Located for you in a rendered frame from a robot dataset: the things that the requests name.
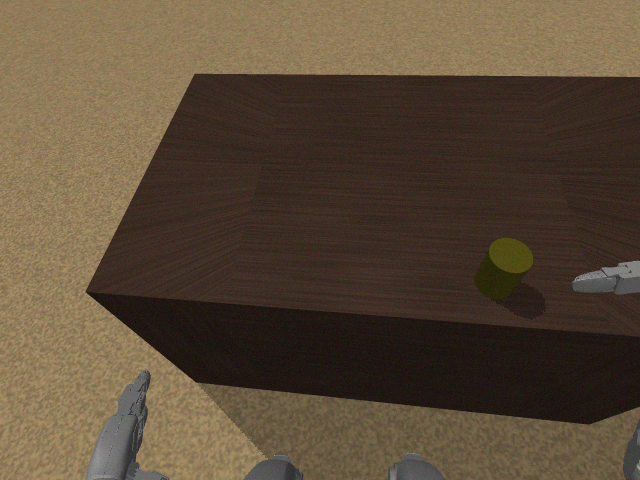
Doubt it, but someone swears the right robot arm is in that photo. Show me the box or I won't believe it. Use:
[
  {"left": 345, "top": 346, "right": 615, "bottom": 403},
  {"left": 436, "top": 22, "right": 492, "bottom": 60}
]
[{"left": 623, "top": 419, "right": 640, "bottom": 480}]

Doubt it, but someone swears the can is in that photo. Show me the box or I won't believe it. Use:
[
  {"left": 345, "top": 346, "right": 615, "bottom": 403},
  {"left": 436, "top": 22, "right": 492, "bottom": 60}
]
[{"left": 474, "top": 238, "right": 533, "bottom": 299}]

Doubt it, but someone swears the left robot hand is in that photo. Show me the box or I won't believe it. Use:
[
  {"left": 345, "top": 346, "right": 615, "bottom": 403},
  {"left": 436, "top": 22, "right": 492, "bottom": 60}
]
[{"left": 85, "top": 370, "right": 169, "bottom": 480}]

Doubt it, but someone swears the right robot hand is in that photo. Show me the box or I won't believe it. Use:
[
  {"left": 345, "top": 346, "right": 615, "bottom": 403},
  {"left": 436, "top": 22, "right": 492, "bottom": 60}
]
[{"left": 572, "top": 261, "right": 640, "bottom": 295}]

